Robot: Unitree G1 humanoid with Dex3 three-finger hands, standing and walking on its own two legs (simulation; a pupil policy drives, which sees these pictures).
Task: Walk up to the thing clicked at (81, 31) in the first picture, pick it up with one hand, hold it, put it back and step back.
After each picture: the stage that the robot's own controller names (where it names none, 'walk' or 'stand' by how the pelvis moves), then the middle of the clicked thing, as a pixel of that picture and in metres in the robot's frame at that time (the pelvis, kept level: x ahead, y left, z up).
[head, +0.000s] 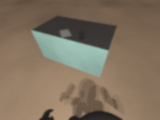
stand; (81, 35) +1.05 +0.18 -0.08
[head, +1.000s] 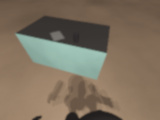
walk; (76, 37) +0.94 +0.20 -0.07
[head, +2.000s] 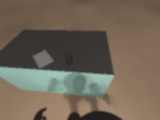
walk; (69, 59) +0.55 +0.22 -0.05
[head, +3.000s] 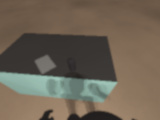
stand; (72, 65) +0.50 +0.20 -0.08
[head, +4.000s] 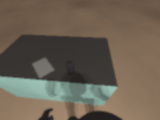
stand; (70, 69) +0.46 +0.20 -0.09
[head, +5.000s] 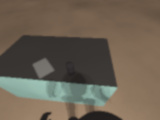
stand; (70, 69) +0.46 +0.20 -0.09
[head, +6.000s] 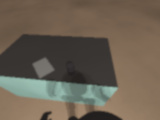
stand; (70, 69) +0.46 +0.20 -0.09
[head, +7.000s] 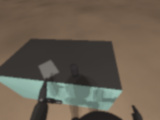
rise first; (74, 71) +0.45 +0.19 -0.08
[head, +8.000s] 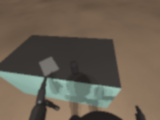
go down; (74, 68) +0.47 +0.20 -0.08
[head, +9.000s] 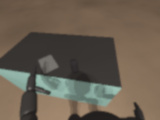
go down; (74, 66) +0.48 +0.18 -0.07
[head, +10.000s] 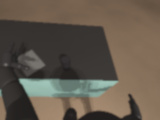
go down; (66, 63) +0.45 +0.18 -0.03
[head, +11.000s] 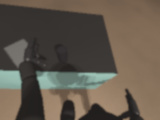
close in; (62, 55) +0.47 +0.18 +0.00
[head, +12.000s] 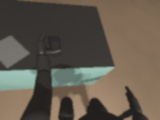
close; (55, 46) +0.51 +0.19 +0.04
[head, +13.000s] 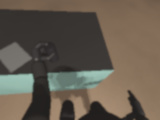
lift; (51, 53) +0.48 +0.23 +0.03
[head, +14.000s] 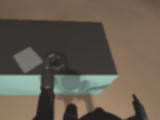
lift; (62, 63) +0.42 +0.19 +0.02
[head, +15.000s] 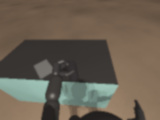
lift; (72, 70) +0.34 +0.14 +0.10
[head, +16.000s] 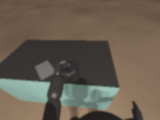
hold; (73, 71) +0.34 +0.13 +0.09
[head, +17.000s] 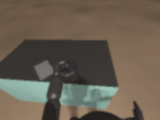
crouch; (72, 71) +0.34 +0.14 +0.09
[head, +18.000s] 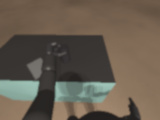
crouch; (64, 54) +0.46 +0.18 +0.12
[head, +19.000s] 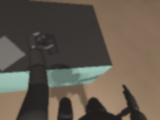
lower; (51, 45) +0.52 +0.21 +0.03
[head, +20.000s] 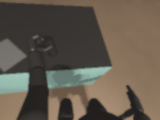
lower; (50, 46) +0.52 +0.21 +0.03
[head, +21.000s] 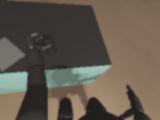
lower; (49, 45) +0.53 +0.21 +0.03
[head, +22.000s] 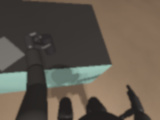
lower; (48, 45) +0.53 +0.22 +0.04
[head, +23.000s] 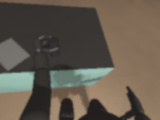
open; (54, 47) +0.52 +0.20 +0.03
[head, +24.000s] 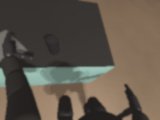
sink last; (53, 45) +0.50 +0.20 +0.02
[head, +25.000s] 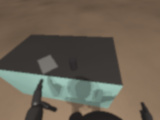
sink last; (73, 64) +0.50 +0.21 -0.03
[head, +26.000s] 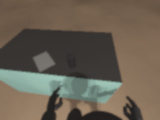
stand; (71, 61) +0.49 +0.20 -0.03
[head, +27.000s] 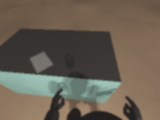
stand; (69, 61) +0.49 +0.21 -0.02
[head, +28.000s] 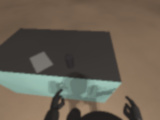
stand; (69, 61) +0.49 +0.20 -0.02
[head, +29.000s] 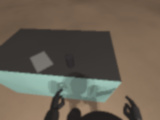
stand; (70, 61) +0.49 +0.20 -0.02
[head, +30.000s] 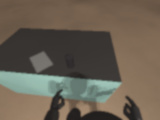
stand; (70, 61) +0.49 +0.20 -0.02
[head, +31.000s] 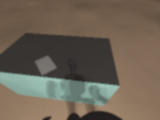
stand; (72, 65) +0.49 +0.19 -0.07
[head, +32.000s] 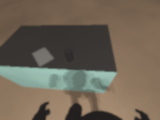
walk; (69, 55) +0.55 +0.24 -0.05
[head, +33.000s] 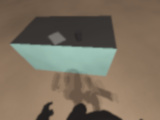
walk; (78, 36) +0.85 +0.20 -0.06
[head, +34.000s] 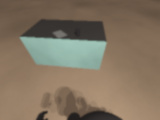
stand; (77, 32) +1.14 +0.24 -0.06
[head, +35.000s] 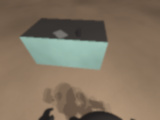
stand; (78, 32) +1.12 +0.22 -0.09
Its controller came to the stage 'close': yes
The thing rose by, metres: 0.19
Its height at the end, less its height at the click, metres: +0.00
